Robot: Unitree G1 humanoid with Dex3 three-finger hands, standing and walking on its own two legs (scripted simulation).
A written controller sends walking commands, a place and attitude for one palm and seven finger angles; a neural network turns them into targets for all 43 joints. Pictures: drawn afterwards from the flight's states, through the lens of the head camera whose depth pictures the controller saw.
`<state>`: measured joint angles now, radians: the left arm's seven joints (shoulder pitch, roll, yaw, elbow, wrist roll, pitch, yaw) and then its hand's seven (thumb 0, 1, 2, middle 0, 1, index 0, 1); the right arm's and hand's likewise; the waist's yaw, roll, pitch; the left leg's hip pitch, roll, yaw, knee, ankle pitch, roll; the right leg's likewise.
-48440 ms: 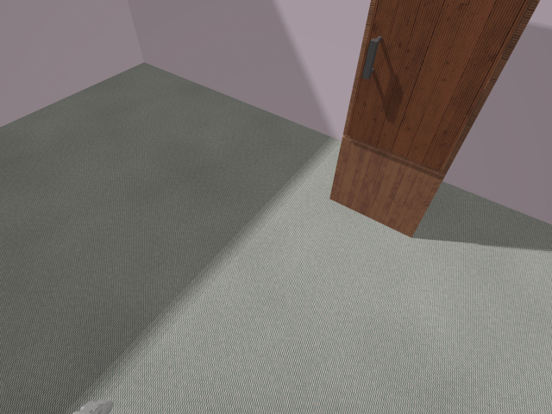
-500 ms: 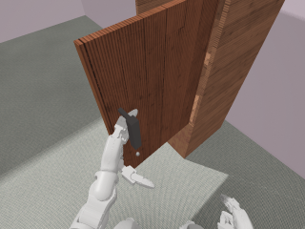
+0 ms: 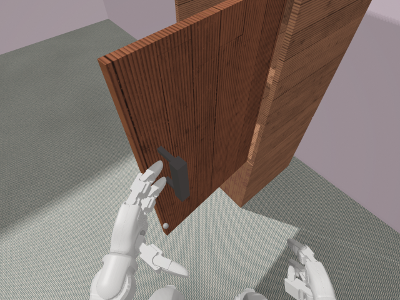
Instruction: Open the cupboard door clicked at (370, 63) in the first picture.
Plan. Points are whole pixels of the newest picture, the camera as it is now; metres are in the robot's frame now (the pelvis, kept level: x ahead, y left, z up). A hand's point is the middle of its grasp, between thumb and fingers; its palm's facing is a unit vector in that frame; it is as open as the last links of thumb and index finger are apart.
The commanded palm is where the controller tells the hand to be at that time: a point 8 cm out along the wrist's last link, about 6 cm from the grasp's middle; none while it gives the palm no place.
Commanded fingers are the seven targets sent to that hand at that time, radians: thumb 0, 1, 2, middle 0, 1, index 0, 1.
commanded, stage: slide the hand sideways off the handle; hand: left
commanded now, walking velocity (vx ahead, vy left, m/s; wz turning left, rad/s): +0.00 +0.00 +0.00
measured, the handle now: (173, 174) +0.34 +0.08 +0.06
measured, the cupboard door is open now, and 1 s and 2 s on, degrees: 95 94 94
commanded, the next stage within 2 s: draw the hand back to the body in 0.54 s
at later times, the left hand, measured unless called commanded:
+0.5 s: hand (136, 248) +0.20 +0.12 +0.06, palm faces -0.03 -1.00 -0.05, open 16.3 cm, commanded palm +0.17 +0.18 +0.06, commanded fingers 0.00 -0.50 0.30 -0.15 -0.30 -0.15 -0.30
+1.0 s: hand (104, 244) +0.19 +0.16 +0.10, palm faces -0.04 -1.00 -0.06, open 16.3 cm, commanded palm +0.16 +0.22 +0.12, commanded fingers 0.00 -0.50 0.30 -0.15 -0.30 -0.15 -0.30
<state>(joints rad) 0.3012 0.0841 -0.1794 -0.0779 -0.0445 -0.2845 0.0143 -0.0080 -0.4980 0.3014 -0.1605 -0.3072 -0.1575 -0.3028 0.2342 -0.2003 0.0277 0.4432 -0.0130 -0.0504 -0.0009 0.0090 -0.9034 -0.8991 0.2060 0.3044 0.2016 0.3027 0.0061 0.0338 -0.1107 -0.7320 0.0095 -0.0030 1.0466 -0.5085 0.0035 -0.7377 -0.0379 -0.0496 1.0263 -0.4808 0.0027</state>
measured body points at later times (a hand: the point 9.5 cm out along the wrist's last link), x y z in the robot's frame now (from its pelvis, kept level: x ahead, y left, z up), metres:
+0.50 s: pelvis +0.01 -0.02 -0.01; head +0.06 -0.03 +0.44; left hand +0.20 +0.18 +0.06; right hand +0.20 -0.25 -0.09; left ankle +0.01 +0.12 -0.67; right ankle +0.02 -0.12 -0.67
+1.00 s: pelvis +0.01 +0.00 +0.01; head +0.02 -0.01 +0.46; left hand +0.19 +0.21 +0.11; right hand +0.19 -0.22 -0.06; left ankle +0.01 +0.12 -0.67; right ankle +0.02 -0.12 -0.67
